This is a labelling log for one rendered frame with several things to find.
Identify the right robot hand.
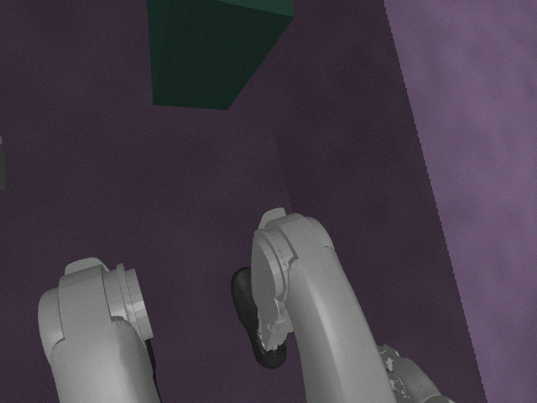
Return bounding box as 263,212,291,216
377,344,442,403

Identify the right robot foot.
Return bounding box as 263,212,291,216
231,267,286,369

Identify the left robot foot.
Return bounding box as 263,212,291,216
145,339,162,403

